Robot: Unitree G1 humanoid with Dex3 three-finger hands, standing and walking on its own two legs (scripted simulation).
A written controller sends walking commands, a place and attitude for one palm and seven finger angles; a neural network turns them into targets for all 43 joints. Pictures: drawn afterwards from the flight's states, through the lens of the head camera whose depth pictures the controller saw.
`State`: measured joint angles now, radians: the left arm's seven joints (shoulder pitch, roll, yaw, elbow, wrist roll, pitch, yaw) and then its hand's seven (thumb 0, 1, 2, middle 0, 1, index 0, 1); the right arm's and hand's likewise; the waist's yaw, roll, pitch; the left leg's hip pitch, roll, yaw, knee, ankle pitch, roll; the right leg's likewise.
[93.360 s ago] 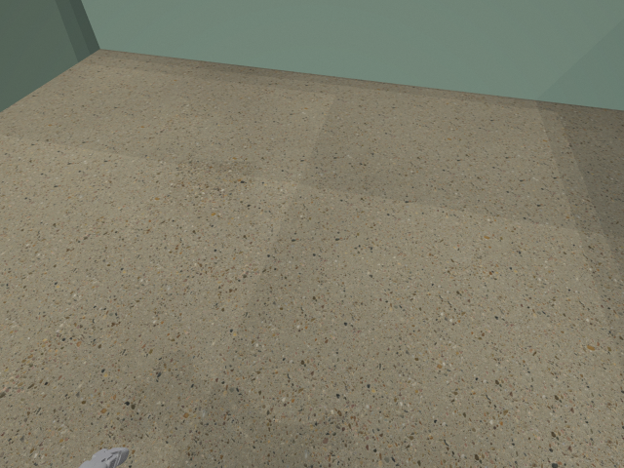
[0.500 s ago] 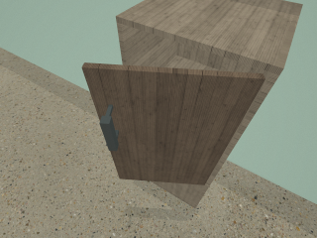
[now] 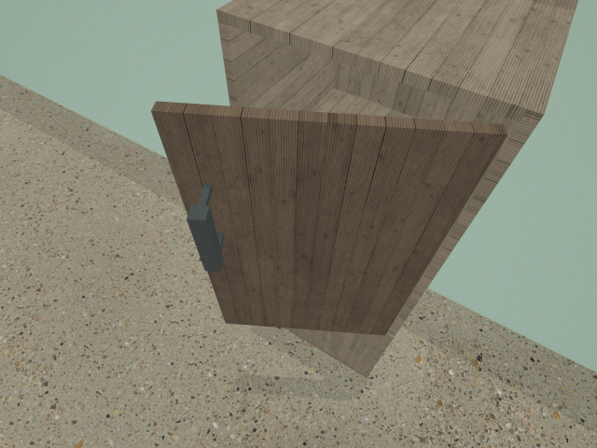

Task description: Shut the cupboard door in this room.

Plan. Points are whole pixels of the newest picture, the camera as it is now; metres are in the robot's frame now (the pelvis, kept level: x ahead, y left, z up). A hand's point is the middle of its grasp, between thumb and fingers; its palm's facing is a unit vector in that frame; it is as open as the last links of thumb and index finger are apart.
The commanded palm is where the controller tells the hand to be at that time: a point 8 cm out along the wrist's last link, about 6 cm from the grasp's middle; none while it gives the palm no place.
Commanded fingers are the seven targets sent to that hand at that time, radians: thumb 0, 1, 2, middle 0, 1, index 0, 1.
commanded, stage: shuffle to correct the standing spot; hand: left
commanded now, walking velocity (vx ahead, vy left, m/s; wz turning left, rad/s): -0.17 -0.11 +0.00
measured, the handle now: (210, 228) +0.38 +0.15 +0.06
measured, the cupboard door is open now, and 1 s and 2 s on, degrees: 27 27 27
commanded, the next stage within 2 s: come to a stop and stand still in 0.20 s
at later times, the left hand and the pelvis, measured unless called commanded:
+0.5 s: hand out of the picture -0.02 +0.08 -0.17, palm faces +0.01 -0.97 -0.24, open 7.3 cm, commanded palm none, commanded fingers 0.00 0.90 0.90 -0.20 -0.30 -0.20 -0.30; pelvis -0.07 -0.10 +0.00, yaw -1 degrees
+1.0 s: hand out of the picture -0.09 +0.18 -0.18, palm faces +0.02 -0.96 -0.27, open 7.4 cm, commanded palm none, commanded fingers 0.00 0.90 0.90 -0.20 -0.30 -0.20 -0.30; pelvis -0.08 -0.02 -0.01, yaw -1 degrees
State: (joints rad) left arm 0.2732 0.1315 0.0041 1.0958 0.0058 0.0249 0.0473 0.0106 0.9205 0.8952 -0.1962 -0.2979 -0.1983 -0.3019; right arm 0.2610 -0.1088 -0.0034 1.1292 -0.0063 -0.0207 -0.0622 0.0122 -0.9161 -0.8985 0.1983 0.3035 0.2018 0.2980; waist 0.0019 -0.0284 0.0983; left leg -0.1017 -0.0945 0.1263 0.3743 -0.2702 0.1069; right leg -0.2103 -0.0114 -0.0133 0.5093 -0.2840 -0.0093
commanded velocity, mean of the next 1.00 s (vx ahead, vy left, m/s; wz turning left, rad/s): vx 0.00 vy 0.05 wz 0.00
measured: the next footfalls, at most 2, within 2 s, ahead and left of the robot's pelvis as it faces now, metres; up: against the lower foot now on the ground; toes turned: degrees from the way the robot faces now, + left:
right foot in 0.36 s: -0.02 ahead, -0.13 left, +0.00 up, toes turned +0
left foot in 0.82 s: -0.04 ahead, +0.03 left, +0.00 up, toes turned +1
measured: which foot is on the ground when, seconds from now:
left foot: down 0.00-0.38, up 0.40-0.80, down 0.82-1.00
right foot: down 0.00-0.00, up 0.02-0.34, down 0.36-1.00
